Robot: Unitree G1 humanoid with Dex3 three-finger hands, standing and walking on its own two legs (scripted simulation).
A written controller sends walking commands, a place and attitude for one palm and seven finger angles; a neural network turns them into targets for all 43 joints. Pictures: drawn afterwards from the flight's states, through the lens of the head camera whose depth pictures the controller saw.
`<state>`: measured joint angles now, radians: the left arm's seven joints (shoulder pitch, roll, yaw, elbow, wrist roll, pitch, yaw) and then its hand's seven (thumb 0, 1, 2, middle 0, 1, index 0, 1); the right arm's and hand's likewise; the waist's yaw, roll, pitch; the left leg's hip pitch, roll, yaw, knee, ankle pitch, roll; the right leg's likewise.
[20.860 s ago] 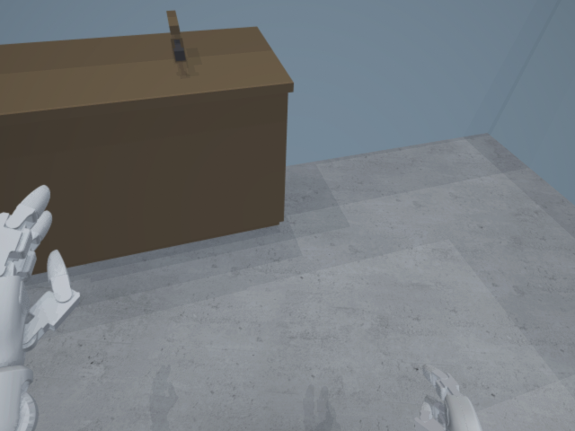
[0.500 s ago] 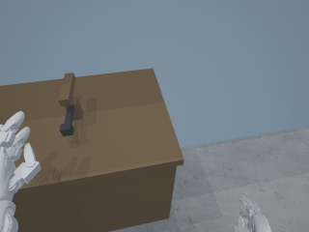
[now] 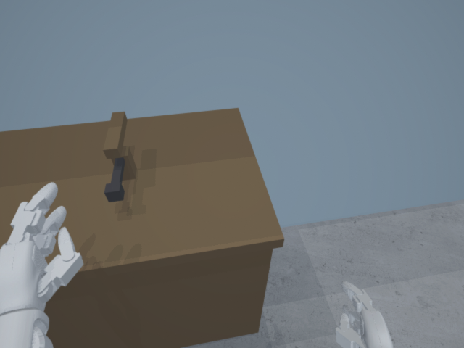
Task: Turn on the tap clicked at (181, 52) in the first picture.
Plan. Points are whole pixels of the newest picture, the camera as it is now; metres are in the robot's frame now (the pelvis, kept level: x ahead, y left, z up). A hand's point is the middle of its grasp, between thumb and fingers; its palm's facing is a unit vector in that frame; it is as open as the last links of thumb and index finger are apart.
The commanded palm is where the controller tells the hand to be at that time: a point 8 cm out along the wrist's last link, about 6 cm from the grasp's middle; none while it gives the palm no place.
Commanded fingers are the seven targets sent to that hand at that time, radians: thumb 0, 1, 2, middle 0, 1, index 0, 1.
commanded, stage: turn the palm inward beside the body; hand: left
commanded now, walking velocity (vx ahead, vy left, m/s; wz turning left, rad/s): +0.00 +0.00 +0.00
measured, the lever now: (114, 192) +0.37 +0.29 +0.07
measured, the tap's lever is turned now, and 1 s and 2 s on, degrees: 0 0 0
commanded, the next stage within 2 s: reach beside the lever's end, fingers flat in 0.74 s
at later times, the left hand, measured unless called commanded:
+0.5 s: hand (91, 269) +0.18 +0.21 +0.14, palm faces +0.45 -0.88 -0.14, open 7.4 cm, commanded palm +0.12 +0.25 +0.15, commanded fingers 0.00 0.90 0.90 -0.20 -0.30 -0.20 -0.30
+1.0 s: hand (95, 261) +0.19 +0.21 +0.13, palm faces +0.47 -0.87 -0.14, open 7.4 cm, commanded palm +0.14 +0.26 +0.14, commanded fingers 0.00 0.90 0.90 -0.20 -0.30 -0.20 -0.30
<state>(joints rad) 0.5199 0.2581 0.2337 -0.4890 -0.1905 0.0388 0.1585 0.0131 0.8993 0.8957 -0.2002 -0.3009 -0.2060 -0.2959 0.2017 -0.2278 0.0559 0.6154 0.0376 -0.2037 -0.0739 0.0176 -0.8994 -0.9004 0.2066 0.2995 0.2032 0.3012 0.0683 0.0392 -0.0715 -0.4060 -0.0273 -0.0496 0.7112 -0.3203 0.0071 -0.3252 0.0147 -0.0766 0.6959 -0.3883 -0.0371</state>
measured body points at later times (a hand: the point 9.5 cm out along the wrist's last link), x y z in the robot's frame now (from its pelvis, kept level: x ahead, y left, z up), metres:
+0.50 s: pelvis +0.00 -0.02 +0.00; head -0.03 -0.04 +0.45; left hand +0.15 +0.25 +0.15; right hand +0.19 -0.24 -0.07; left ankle +0.03 +0.11 -0.72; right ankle -0.01 -0.09 -0.72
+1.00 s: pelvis +0.00 -0.02 +0.00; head -0.02 -0.05 +0.45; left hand +0.16 +0.26 +0.14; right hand +0.20 -0.24 -0.07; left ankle +0.03 +0.11 -0.72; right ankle -0.01 -0.09 -0.72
